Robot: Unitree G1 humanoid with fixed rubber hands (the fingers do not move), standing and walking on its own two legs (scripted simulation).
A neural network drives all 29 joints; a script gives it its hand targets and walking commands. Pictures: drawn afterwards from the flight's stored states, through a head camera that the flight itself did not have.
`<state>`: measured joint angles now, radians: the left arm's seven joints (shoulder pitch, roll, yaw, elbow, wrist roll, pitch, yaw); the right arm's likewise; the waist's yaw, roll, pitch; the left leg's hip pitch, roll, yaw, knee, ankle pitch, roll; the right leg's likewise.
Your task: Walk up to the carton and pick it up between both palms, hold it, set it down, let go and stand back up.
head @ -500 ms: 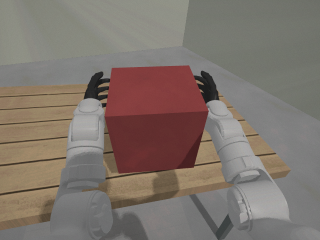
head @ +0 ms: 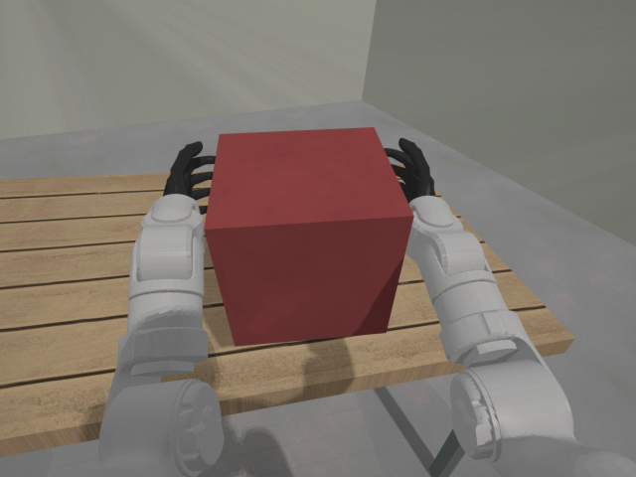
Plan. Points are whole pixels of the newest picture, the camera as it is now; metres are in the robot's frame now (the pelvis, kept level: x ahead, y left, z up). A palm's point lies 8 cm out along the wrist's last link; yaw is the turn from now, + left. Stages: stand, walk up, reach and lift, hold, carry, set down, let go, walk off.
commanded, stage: hold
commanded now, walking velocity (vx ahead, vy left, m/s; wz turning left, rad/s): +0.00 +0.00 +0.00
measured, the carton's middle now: (304, 236) +0.37 -0.02 +0.18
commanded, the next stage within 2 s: set down in 1.48 s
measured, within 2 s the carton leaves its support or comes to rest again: neither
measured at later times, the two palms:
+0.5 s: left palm (180, 203) +0.38 +0.13 +0.23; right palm (415, 200) +0.37 -0.16 +0.23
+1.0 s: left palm (178, 201) +0.38 +0.13 +0.23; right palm (415, 200) +0.37 -0.16 +0.24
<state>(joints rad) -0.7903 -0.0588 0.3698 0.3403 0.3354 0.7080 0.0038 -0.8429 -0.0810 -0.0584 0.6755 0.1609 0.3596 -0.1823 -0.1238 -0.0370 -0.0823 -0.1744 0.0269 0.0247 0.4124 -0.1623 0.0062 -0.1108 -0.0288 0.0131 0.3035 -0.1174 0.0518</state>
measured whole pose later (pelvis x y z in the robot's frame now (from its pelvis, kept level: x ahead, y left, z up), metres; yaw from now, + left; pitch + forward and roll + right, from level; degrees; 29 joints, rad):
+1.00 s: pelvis +0.00 +0.00 +0.00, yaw +0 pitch -4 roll -1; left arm -0.79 -0.05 0.37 0.30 0.34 0.74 -0.02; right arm -0.83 -0.07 -0.06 0.62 0.17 0.39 -0.20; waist -0.12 -0.04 -0.08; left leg -0.17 0.03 0.02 0.41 -0.16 0.01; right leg -0.11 -0.03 0.01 0.30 -0.12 0.05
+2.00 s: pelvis +0.03 +0.00 +0.00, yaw +0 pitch -4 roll -1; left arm -0.82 0.00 0.40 0.43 0.39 0.51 -0.12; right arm -0.79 0.05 -0.21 0.71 0.05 0.11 -0.19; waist -0.12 -0.05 -0.02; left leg -0.14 0.02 0.02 0.40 -0.20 0.01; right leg -0.08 -0.03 0.01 0.29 -0.15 0.06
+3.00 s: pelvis +0.05 +0.01 +0.00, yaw +0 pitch -4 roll -1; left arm -0.84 0.03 0.37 0.69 0.37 0.27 -0.14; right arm -0.67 0.10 -0.27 0.71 -0.05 -0.05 -0.23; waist -0.12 -0.07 0.05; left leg -0.11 0.01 0.03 0.40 -0.23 0.02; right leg -0.03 -0.05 0.01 0.26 -0.16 0.07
